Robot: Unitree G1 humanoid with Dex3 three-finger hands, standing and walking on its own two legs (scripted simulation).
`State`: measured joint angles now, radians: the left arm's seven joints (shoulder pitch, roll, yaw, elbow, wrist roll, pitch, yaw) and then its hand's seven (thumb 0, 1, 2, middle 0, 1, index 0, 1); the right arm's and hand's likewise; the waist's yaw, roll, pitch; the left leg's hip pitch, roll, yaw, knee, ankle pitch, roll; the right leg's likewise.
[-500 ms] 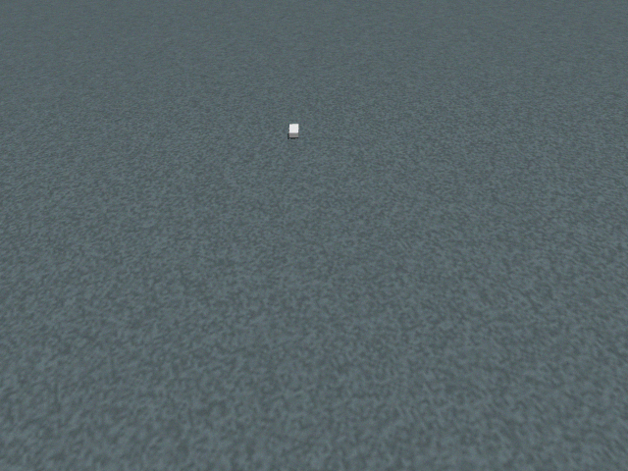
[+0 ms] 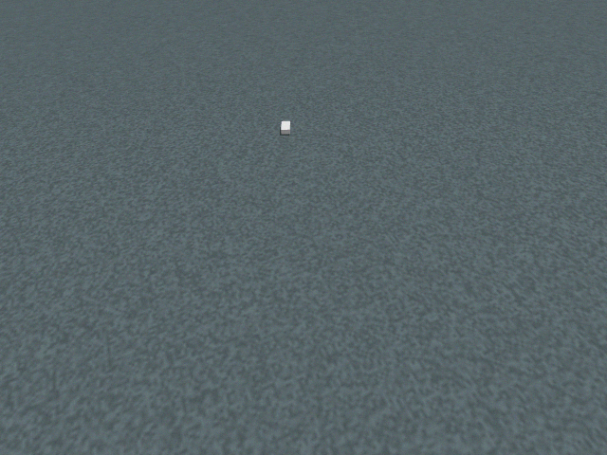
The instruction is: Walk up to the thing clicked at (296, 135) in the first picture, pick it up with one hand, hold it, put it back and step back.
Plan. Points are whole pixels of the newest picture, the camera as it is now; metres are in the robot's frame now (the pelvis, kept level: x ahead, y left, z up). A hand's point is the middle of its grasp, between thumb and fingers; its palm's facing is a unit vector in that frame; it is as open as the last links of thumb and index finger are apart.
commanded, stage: stand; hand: left
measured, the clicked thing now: (285, 127) +2.00 +0.13 -0.77
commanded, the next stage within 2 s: walk up in 0.62 s
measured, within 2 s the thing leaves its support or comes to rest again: neither
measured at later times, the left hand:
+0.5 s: hand out of the picture +0.08 +0.25 -0.16, palm faces -0.02 -0.94 -0.34, open 7.4 cm
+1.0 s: hand out of the picture +0.12 +0.34 -0.17, palm faces -0.04 -0.93 -0.35, open 7.4 cm
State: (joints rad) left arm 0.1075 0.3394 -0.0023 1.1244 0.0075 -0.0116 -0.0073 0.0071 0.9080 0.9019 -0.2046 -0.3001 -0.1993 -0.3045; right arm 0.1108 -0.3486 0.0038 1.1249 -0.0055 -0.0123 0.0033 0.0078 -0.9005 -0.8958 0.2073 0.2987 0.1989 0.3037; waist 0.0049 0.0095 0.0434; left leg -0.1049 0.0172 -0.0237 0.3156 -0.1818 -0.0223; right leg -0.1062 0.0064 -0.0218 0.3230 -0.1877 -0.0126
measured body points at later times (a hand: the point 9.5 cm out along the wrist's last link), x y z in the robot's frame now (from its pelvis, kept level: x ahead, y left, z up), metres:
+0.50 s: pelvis +0.01 +0.00 +0.00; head +0.02 +0.00 +0.45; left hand +0.08 +0.30 -0.13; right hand +0.08 -0.30 -0.14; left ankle -0.01 +0.13 -0.75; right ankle -0.01 -0.11 -0.75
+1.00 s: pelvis +0.11 +0.05 -0.02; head +0.11 +0.06 +0.43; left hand +0.13 +0.38 -0.14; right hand +0.19 -0.29 -0.10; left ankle +0.10 +0.15 -0.75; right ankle +0.01 -0.09 -0.70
